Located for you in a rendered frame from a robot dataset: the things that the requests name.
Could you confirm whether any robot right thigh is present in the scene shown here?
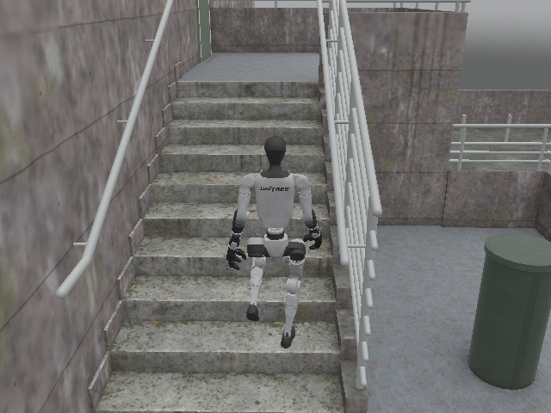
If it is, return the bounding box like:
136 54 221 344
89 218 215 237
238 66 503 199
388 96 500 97
286 238 306 294

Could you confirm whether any robot left foot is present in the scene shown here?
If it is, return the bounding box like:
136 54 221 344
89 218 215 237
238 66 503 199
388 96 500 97
246 305 259 321

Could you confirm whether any right robot hand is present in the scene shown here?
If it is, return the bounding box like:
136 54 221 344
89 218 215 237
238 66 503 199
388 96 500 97
303 232 322 250

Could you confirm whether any left robot forearm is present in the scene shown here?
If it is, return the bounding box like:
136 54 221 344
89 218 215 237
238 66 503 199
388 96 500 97
228 209 245 250

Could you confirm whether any left robot hand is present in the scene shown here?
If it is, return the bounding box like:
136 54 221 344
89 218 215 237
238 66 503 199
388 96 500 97
226 247 246 270

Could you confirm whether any robot left upper arm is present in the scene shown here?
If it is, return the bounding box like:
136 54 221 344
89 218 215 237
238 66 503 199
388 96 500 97
236 173 257 222

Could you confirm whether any robot right upper arm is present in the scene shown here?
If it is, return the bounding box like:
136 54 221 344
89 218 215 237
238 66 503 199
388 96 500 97
293 174 313 222

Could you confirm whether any right robot forearm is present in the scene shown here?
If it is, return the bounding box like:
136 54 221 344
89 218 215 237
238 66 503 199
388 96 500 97
305 209 320 238

